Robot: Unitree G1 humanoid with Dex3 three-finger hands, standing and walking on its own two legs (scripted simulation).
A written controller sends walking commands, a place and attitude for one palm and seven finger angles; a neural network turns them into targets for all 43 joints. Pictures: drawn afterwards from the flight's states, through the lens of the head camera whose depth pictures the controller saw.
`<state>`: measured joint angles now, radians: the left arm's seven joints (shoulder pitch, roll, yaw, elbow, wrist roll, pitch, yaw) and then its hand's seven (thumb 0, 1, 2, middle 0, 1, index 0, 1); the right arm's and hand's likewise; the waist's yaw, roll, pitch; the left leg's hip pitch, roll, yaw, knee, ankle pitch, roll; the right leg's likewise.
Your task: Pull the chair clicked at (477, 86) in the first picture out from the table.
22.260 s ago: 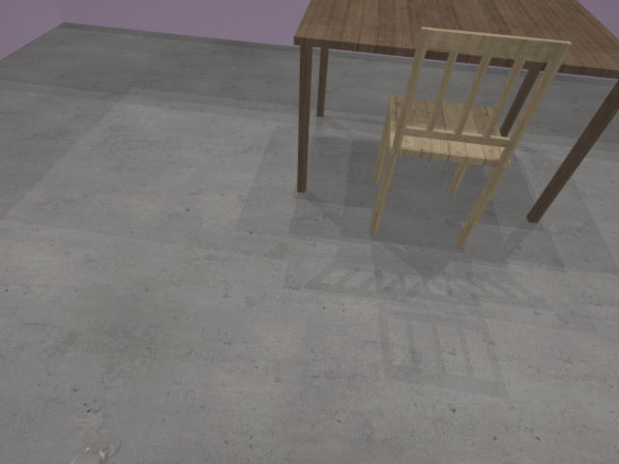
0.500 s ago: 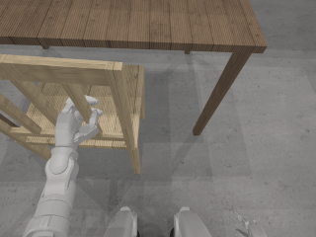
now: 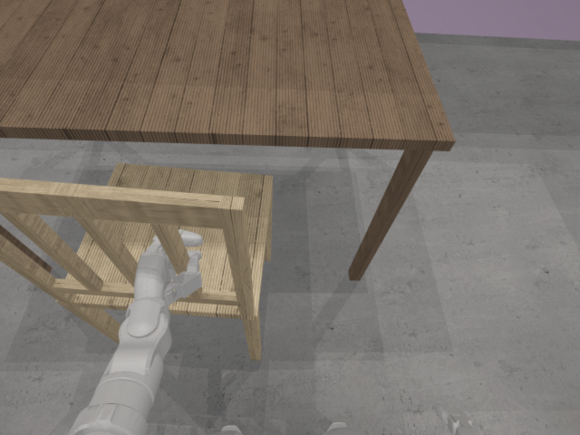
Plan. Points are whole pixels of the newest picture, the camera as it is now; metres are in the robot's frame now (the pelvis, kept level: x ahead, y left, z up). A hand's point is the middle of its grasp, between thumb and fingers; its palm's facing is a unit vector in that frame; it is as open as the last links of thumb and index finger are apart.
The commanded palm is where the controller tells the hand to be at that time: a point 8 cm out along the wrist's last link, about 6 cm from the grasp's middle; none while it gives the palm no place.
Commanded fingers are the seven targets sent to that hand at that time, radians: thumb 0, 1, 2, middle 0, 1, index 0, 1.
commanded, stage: step backward, pulling the chair out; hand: left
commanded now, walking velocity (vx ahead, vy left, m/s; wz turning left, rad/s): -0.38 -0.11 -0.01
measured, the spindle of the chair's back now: (122, 258) +0.39 +0.26 -0.06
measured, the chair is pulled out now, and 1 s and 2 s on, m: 0.05 0.18 0.24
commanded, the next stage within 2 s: none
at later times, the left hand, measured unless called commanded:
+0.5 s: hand (214, 321) +0.28 +0.11 -0.04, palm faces -0.01 -0.99 -0.15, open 5.1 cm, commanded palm +0.26 +0.16 -0.04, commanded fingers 0.00 0.90 0.90 -0.50 -1.45 -0.50 -1.45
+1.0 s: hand (218, 361) +0.23 +0.09 -0.04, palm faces -0.04 -0.98 -0.18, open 5.3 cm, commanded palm +0.21 +0.14 -0.04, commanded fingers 0.00 0.90 0.90 -0.50 -1.45 -0.50 -1.45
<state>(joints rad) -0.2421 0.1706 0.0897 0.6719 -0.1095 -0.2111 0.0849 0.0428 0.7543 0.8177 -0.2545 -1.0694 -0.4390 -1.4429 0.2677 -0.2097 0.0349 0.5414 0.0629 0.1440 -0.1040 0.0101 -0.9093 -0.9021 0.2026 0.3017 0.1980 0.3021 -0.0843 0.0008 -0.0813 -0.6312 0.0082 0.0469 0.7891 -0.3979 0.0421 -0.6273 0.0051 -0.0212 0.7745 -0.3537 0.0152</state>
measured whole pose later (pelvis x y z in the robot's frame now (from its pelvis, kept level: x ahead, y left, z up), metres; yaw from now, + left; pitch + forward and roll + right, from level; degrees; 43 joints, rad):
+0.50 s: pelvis -0.05 -0.01 +0.02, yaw -3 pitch +5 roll -1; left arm -0.29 0.16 0.03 0.88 -0.08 -0.25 0.09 0.04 0.72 0.78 -0.30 -1.07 -0.50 -1.44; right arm 0.23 -0.22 0.01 0.64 0.04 0.13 -0.12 0.01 -0.91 -0.90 0.20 0.30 0.20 0.30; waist -0.07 0.03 0.06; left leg -0.43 0.03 0.09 0.59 -0.24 0.02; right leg -0.43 0.02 -0.03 0.56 -0.21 -0.02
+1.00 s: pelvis -0.10 -0.01 +0.01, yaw -3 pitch +0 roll +1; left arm -0.35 0.14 -0.03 0.95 -0.07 -0.23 0.10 0.04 0.68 0.83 -0.33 -1.16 -0.50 -1.44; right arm 0.24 -0.20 0.03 0.67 0.04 0.05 -0.12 0.01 -0.91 -0.90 0.20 0.30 0.20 0.30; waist -0.04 0.03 0.09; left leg -0.44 0.02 0.10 0.61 -0.18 0.03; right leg -0.46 -0.01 -0.03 0.62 -0.17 -0.02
